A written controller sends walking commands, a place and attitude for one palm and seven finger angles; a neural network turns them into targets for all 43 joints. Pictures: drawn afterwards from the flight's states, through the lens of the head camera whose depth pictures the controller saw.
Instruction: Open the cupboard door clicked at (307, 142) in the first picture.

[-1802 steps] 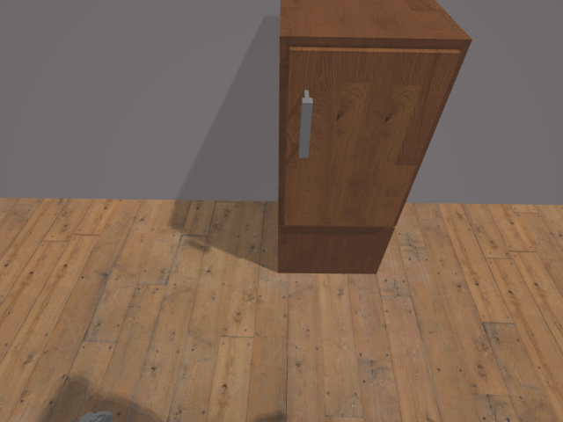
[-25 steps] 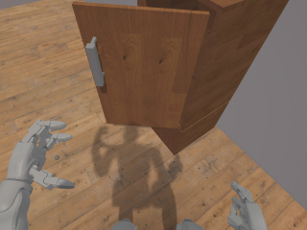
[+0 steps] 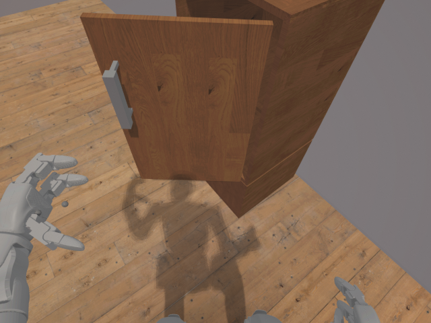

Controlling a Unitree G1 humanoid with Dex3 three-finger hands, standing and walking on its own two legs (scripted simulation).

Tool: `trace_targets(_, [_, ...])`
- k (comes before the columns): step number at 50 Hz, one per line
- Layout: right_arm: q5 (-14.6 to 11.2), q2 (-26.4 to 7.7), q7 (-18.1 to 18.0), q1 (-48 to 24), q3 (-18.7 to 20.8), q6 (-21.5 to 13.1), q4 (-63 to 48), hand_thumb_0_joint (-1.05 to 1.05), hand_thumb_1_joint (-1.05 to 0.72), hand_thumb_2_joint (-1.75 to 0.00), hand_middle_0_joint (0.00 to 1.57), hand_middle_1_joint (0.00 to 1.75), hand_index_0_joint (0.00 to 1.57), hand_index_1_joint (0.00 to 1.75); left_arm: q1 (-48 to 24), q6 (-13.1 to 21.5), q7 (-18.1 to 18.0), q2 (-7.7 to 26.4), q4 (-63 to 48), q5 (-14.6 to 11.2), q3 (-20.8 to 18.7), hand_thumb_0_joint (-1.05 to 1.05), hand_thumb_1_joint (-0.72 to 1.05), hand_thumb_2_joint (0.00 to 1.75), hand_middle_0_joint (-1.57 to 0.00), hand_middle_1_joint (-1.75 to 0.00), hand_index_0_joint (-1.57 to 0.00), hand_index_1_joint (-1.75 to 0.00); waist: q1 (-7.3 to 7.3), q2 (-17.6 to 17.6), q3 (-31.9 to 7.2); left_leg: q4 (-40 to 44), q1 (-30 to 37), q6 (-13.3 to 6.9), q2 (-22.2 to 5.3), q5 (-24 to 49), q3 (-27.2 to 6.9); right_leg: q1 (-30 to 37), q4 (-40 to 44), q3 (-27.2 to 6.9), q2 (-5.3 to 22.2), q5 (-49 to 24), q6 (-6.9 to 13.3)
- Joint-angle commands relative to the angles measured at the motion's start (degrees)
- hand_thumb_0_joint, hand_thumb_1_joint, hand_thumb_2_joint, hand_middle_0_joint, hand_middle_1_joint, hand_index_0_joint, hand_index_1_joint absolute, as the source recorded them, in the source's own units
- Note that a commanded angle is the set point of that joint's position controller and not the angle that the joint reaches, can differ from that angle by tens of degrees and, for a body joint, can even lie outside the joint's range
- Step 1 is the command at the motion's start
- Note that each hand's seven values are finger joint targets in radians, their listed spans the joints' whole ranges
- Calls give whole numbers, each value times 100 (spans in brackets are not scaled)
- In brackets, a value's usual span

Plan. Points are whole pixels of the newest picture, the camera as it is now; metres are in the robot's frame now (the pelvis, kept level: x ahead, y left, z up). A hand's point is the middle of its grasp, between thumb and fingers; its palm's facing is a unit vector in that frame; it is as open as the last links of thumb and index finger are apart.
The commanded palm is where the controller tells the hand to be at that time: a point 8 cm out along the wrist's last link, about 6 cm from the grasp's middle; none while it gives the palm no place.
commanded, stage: raise the hand with hooked fingers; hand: left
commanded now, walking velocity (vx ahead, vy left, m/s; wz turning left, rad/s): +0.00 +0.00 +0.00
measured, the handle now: (121, 96) +0.59 +0.26 +0.04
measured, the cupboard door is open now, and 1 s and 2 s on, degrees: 51 51 51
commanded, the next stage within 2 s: move the hooked fingers beside the handle in 0.30 s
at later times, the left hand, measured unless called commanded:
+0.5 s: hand (63, 208) +0.29 +0.27 +0.06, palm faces +0.04 -1.00 -0.02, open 14.0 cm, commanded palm +0.27 +0.32 +0.06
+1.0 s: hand (77, 166) +0.37 +0.28 +0.06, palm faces +0.02 -1.00 -0.01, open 14.0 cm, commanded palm +0.35 +0.33 +0.06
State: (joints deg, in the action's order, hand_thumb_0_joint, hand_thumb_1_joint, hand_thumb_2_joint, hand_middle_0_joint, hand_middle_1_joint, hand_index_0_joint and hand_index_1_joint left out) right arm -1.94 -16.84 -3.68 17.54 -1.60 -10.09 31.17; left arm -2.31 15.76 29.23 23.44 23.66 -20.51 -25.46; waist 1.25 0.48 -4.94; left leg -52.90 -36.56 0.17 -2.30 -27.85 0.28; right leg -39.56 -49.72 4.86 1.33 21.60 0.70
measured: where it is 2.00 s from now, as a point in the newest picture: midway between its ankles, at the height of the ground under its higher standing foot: outside the picture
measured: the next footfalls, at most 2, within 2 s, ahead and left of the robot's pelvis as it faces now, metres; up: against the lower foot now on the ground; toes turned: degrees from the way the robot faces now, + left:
none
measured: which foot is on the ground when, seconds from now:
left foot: down 0.00-1.00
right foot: down 0.00-1.00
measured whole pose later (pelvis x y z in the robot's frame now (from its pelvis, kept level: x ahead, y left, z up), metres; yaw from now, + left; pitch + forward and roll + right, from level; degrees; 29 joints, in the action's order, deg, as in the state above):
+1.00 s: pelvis -0.01 +0.00 -0.01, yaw -1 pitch +15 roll -1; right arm -1.6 -16.8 -3.8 20.0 -2.2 -5.6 33.4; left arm -25.0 19.1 29.8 29.3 47.1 -15.4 -28.2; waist 3.3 -0.2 -4.9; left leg -55.6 -42.8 -0.2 -2.4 -27.7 0.9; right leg -45.9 -51.9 4.0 1.2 20.8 0.5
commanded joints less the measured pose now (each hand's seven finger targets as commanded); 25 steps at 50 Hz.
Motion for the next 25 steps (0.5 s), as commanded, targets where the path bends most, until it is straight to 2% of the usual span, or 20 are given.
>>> trace_targets(1, [-18,-737,-40,-140,319,-271,-830,0,-90,-90,20,30,20,30,-913,447,-105,1495,-1106,-132,-610,0,-50,30,-30,-120,-30,-120,-147,406,-1455,811,222,-84,279,1889,-17,1486,504,-293,-187,-1364,69])
trace_targets(2, [-12,-733,-44,-142,320,-273,-822,0,-90,-90,20,30,20,30,-946,480,-120,1494,-1162,-122,-603,0,-50,30,-30,-120,-30,-120,-151,456,-1516,807,251,-90,287,1900,-10,1526,509,-314,-179,-1380,71])
trace_targets(4, [-6,-730,-56,-126,317,-250,-809,0,-90,-90,20,30,20,30,-1009,524,-113,1520,-1161,-129,-613,0,-50,30,-30,-120,-30,-120,-124,318,-1560,777,231,-101,275,1931,-5,1604,503,-352,-193,-1468,61])
trace_targets(7, [-25,-717,-74,-181,298,-259,-791,0,-90,-90,20,30,20,30,-1070,560,-101,1407,-1107,-97,-480,0,-50,30,-30,-120,-30,-120,-104,516,-1411,835,253,-93,276,1725,-25,1439,546,-331,-181,-1216,69])
trace_targets(8, [-13,-736,-85,-169,293,-250,-793,0,-90,-90,20,30,20,30,-1144,555,-86,1465,-1094,-112,-493,0,-50,30,-30,-120,-30,-120,-79,423,-1399,809,262,-103,265,1720,-33,1429,527,-332,-211,-1198,84])
trace_targets(9, [-17,-719,-88,-186,290,-247,-785,0,-90,-90,20,30,20,30,-1123,559,-78,1491,-1082,-97,-527,0,-50,30,-30,-120,-30,-120,-113,510,-1445,816,252,-98,277,1703,-24,1482,548,-365,-187,-1197,77])
trace_targets(13, [-2,-729,-102,-201,270,-256,-797,0,-90,-90,20,30,20,30,-1119,542,-53,1507,-1009,-141,-556,0,-50,30,-30,-120,-30,-120,-111,331,-1403,822,236,-96,265,1718,-50,1494,528,-328,-208,-1229,82])
trace_targets(16, [-31,-717,-118,-222,262,-248,-794,0,-90,-90,20,30,20,30,-1130,492,-1,1344,-818,-141,-442,0,-50,30,-30,-120,-30,-120,-78,245,-1261,838,134,-97,275,1510,-31,1388,600,-349,-183,-1024,51])
trace_targets(18, [-12,-723,-119,-234,245,-257,-800,0,-90,-90,20,30,20,30,-1271,503,14,1398,-900,-164,-448,0,-50,30,-30,-120,-30,-120,-85,340,-1293,808,161,-96,281,1529,-39,1425,581,-376,-192,-1027,82])
trace_targets(20, [-19,-714,-122,-227,257,-263,-814,0,-90,-90,20,30,20,30,-1202,504,26,1413,-907,-120,-465,0,-50,30,-30,-120,-30,-120,-103,266,-1440,817,181,-95,277,1595,-50,1486,546,-355,-183,-1106,64])
trace_targets(22, [-14,-715,-146,-202,252,-269,-732,0,-90,-90,20,30,20,30,-1691,523,-11,1413,-886,-73,-382,0,-50,30,-30,-120,-30,-120,5,356,-1369,789,210,-92,268,1527,-57,1286,539,-338,-183,-1055,44])
trace_targets(23, [-7,-740,-166,-177,245,-262,-694,0,-90,-90,20,30,20,30,-1877,532,-15,1537,-806,-78,-448,0,-50,30,-30,-120,-30,-120,3,361,-1334,751,187,-84,254,1546,-74,1277,501,-356,-209,-1055,78])
trace_targets(25, [-21,-738,-195,-165,232,-250,-628,0,-90,-90,20,30,20,30,-2227,524,-22,1518,-540,-3,-368,0,-50,30,-30,-120,-30,-120,75,405,-1267,762,138,-83,257,1342,-75,1116,532,-362,-184,-840,62])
